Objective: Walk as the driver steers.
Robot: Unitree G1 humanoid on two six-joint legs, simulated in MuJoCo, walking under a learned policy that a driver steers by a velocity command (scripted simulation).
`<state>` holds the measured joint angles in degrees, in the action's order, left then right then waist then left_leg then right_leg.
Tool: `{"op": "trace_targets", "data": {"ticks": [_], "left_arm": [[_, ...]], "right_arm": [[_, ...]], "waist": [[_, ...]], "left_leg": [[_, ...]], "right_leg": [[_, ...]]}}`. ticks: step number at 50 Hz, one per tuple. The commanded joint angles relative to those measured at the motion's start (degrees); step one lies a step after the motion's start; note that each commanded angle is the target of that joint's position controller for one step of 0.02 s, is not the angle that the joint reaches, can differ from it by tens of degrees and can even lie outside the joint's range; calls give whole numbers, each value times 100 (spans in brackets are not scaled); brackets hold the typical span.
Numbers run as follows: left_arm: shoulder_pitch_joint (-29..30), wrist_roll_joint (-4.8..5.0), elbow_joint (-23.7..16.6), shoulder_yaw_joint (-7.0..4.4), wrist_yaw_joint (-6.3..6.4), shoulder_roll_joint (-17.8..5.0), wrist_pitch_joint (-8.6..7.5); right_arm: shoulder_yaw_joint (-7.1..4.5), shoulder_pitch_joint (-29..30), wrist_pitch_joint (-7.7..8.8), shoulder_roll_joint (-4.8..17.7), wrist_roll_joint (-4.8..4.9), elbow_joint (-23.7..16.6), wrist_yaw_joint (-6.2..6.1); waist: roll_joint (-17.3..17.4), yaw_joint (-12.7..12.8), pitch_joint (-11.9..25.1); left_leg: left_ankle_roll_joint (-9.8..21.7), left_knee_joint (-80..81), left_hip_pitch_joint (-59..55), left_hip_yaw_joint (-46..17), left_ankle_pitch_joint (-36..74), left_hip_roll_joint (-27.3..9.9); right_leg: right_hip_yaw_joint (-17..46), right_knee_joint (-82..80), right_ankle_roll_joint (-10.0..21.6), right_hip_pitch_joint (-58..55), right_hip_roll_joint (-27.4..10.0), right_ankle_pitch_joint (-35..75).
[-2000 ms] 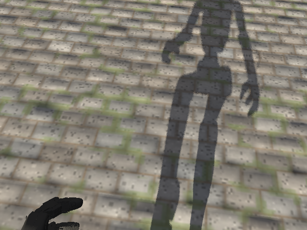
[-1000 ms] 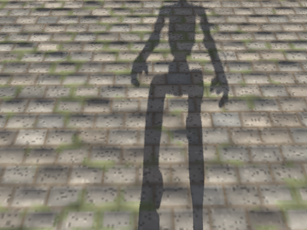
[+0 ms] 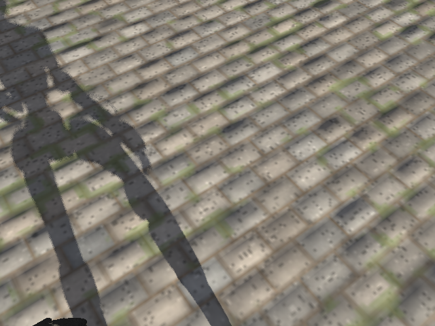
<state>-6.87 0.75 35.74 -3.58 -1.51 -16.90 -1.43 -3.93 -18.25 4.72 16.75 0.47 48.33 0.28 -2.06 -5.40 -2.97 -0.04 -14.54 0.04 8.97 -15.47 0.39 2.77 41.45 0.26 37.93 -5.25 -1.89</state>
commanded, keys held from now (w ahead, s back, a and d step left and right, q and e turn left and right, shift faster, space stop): q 1.00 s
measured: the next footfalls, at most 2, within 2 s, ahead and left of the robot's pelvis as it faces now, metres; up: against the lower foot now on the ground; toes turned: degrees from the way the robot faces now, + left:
right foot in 0.10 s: +0.23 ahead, -0.14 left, +0.00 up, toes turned -1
left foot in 0.54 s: +0.16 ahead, +0.11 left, +0.00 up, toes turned +17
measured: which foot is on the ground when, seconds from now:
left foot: down 0.00-0.10, up 0.12-0.52, down 0.54-1.00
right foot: up 0.00-0.08, down 0.10-0.54, up 0.56-0.98, down 1.00-1.00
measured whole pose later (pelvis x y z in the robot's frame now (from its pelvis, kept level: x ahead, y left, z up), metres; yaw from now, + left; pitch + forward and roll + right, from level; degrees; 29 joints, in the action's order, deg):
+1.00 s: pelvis +0.16 -0.02 -0.01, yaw +30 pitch +2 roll -1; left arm -4.8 0.4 46.2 -4.7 0.4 -17.0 -1.0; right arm -4.5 -9.0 -2.9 18.8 1.2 38.1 -1.9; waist 1.2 -0.9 -1.9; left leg 0.9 -31.3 18.9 -11.6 -13.7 5.6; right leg 4.1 27.0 -1.9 15.6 2.1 -12.4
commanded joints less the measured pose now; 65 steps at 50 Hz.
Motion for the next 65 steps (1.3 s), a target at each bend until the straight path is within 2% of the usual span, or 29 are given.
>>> {"op": "trace_targets", "data": {"ticks": [1,4,5,6,7,8,9,11,15,22,25,26,27,28,29,30,32,34,39,45,48,49,50,51,52,53,55,59,65], "left_arm": [[438,-46,-535,-6,-89,-139,-173],[-685,-180,-158,-242,-16,-663,-215],[-1261,-282,-41,-339,77,-1091,-198],[-1328,-445,-126,-277,164,-1310,-127],[-1462,-332,-154,-248,136,-1076,-61],[-1189,-219,-104,-204,108,-898,-35],[-780,-132,-33,-139,108,-708,-54],[-139,-156,39,-55,110,-417,-96],[388,-257,150,-161,201,-597,-138],[366,-118,475,-250,346,-799,50],[454,34,591,-280,342,-862,143],[242,62,709,-256,338,-708,177],[-48,-52,783,-208,321,-457,216],[289,-234,469,-158,348,-360,223],[701,-202,379,-217,380,-544,217],[653,-80,409,-258,384,-618,230],[430,-111,627,-332,458,-712,241],[355,-133,673,-340,446,-648,202],[562,-56,644,-230,392,-387,133],[446,1,688,-241,261,-544,48],[41,7,797,-271,183,-590,-43],[-160,-19,868,-311,176,-697,-58],[-304,-114,861,-391,210,-1063,-36],[-122,-234,848,-456,241,-1477,34],[-16,-302,722,-376,247,-1146,10],[268,-260,622,-279,280,-832,-1],[552,-103,574,-212,328,-629,22],[93,-139,689,-217,438,-764,131],[139,-84,646,-341,326,-1164,213]], "right_arm": [[-189,109,-10,1030,133,-188,6],[-157,216,-63,1045,209,-105,-3],[-30,110,-18,735,43,-200,3],[212,-687,7,98,-129,-207,88],[113,-935,-35,562,73,68,76],[-9,-328,-93,913,231,-79,60],[9,24,-165,784,210,-182,-4],[-18,-70,-425,625,74,-88,-134],[-63,-185,-726,456,14,-231,-263],[-114,567,-844,549,-4,-731,-64],[-169,339,-838,544,-22,-721,28],[-230,196,-822,677,-66,-679,15],[-361,111,-789,1170,-71,-739,-65],[-429,221,-739,1709,-128,-965,-128],[-396,41,-594,1570,-279,-954,-66],[-358,279,-470,1437,-253,-967,-51],[-277,881,-431,1069,-13,-1084,-124],[-208,909,-470,932,-19,-1154,-198],[-281,689,-548,1083,18,-1188,-296],[-319,889,-651,1153,17,-1307,-218],[-296,1147,-709,1099,99,-1387,-229],[-269,1167,-727,1015,116,-1419,-251],[-193,975,-726,747,58,-1447,-249],[-179,699,-679,612,75,-1562,-229],[-320,661,-627,1136,-22,-1485,-219],[-432,600,-639,1366,37,-1368,-195],[-420,528,-749,1145,29,-1226,-213],[-256,1012,-770,724,121,-1523,-146],[-167,1073,-786,660,68,-1726,-19]], "waist": [[614,217,49],[640,970,761],[264,1135,1416],[-1183,798,2432],[-930,1062,3316],[-626,1092,2591],[-425,910,1870],[-397,488,1153],[-552,226,871],[-466,443,719],[-352,250,710],[-79,247,646],[1149,394,487],[2334,426,244],[1687,98,641],[1363,282,614],[939,534,617],[895,606,846],[941,433,912],[1177,392,786],[1162,644,850],[1037,716,881],[225,605,1042],[-1314,276,774],[-1050,435,770],[-651,339,672],[-523,324,451],[-695,681,433],[-816,769,616]], "left_leg": [[889,79,268,-662,3505,-1405],[487,-1448,309,-634,4374,-1085],[171,-2601,1184,-496,2832,-723],[-287,-4793,3001,-681,-2204,4],[-332,-5627,2977,-1676,-2794,-25],[-322,-5765,3400,-1586,-2556,-238],[-337,-5475,3657,-1390,-2184,-429],[-484,-5021,2949,-1293,-1567,-639],[-547,-4546,2330,-989,-876,-559],[-194,-3252,2118,-765,-403,-622],[94,-2056,1516,-447,57,-374],[278,-1515,1219,-569,461,-256],[649,-685,876,-1823,1955,-1011],[1728,-409,564,-3750,3088,-2190],[2148,-250,769,-3896,2745,-2258],[1871,-261,763,-3374,2402,-1961],[1285,-418,729,-2791,2129,-1524],[1240,-513,786,-2585,2694,-1348],[1252,-621,421,-2738,2304,-1198],[1292,-722,887,-3384,2040,-1088],[1043,-1052,922,-3602,2129,-846],[810,-1250,1208,-3505,1648,-636],[500,-2114,1891,-3009,332,-195],[137,-3109,3169,-1881,-1894,803],[-134,-4507,3326,-1843,-2210,395],[-209,-5032,3292,-1860,-1810,259],[-396,-5417,3498,-1728,-1140,172],[-603,-4740,3664,-1262,-715,-23],[-483,-3120,2505,-738,-679,-258]], "right_leg": [[-308,-749,155,-839,317,102],[-457,-1690,493,-2706,620,874],[129,-1267,731,-4170,-159,3218],[2080,-807,1833,-6115,-2067,5641],[2369,-995,2111,-5936,-2231,4973],[1696,-1264,1871,-5358,-1788,4175],[1273,-1508,1604,-4703,-1484,3365],[634,-2095,1371,-3140,-1181,2345],[-30,-2670,1440,-2064,-1192,1215],[-348,-2691,1277,-2396,-1456,-172],[-619,-2069,900,-2488,-1325,-323],[-829,-1543,579,-2335,-1056,-756],[-1398,-189,34,-1681,-440,-1647],[-1276,1255,-491,-75,512,-3576],[-286,2245,-426,10,594,-3793],[-34,2492,-314,97,483,-3268],[93,2300,-276,147,347,-2400],[73,2348,-345,-216,472,-1993],[175,831,-502,-461,599,-1677],[207,-330,-459,-1391,775,-1861],[132,-1657,-297,-2115,795,-1177],[185,-2192,-182,-2669,575,-513],[1018,-2346,182,-3400,-429,-49],[2360,-2439,1112,-3588,-1489,1177],[2610,-2450,1672,-3269,-1965,1332],[2020,-2381,1530,-3110,-1626,1147],[1144,-2312,1111,-3125,-1020,676],[500,-2375,1241,-3593,-917,1086],[-20,-2299,1229,-3442,-1162,1325]]}}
